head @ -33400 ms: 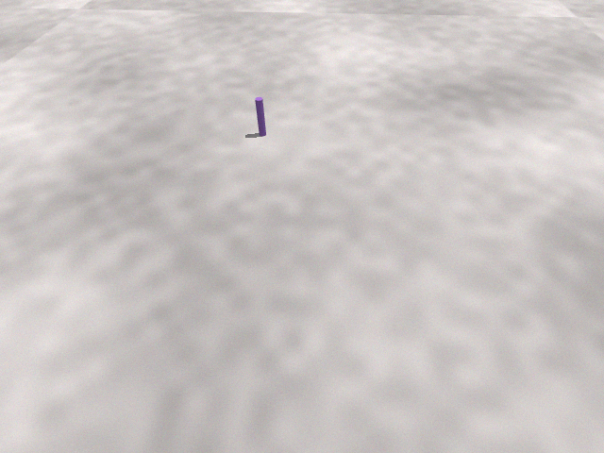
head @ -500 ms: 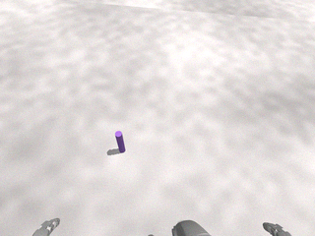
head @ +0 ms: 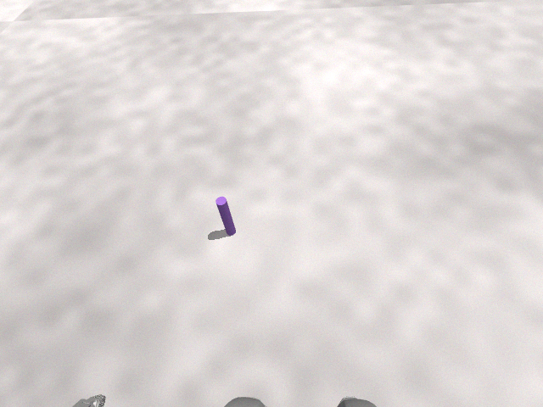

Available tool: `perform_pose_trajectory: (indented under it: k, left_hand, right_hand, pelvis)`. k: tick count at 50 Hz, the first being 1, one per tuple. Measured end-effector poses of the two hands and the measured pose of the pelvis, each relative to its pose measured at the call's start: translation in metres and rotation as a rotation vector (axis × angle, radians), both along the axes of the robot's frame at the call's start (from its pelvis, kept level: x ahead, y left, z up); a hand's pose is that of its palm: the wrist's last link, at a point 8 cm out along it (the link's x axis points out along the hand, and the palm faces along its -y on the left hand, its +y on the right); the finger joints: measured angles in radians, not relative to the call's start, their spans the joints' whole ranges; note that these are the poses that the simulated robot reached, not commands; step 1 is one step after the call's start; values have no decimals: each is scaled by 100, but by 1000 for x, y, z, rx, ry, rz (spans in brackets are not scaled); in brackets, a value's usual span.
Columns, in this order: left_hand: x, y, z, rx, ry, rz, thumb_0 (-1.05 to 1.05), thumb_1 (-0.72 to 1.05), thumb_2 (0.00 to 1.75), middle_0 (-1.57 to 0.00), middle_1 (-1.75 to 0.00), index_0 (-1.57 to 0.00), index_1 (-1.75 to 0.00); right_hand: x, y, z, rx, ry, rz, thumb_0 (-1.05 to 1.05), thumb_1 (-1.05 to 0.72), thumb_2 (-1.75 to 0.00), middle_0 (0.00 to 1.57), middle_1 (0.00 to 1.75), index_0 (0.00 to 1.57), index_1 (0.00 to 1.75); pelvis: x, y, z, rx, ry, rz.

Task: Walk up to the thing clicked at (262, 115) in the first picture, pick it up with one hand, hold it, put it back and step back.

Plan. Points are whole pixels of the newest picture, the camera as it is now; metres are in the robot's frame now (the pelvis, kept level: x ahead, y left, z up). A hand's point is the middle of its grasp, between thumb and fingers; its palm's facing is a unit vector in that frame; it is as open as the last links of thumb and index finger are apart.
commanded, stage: step back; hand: left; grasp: from the side
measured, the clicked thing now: (226, 217) +0.86 +0.24 -0.65
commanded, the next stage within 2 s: stand in 1.64 s
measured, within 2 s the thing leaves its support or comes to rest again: neither
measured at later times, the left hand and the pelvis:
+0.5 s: hand out of the picture -0.10 +0.26 -0.16, palm faces -0.05 -0.92 -0.39, open 7.4 cm; pelvis -0.17 +0.00 -0.01, yaw -2 degrees
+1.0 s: hand out of the picture -0.14 +0.26 -0.14, palm faces +0.00 -0.93 -0.38, open 7.4 cm; pelvis -0.22 -0.01 +0.00, yaw +0 degrees
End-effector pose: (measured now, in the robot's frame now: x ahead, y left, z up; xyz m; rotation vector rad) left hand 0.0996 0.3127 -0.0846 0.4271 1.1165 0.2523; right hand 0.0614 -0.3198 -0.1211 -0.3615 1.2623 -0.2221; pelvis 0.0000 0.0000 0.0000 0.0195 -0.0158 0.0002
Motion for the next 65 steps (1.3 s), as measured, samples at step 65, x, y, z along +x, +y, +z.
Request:
perform_pose_trajectory:
  k: [65]
  left_hand:
    - [-248, -1, -31, -114, 58, 100, 1, 90, 89, -20, -30, -21, -30]
  right_hand:
    - [-176, 12, 18, -12, -70, 61, 1, -91, -90, 20, 30, 20, 30]
  pelvis:
    - [-192, 2, 1, -9, -39, 32]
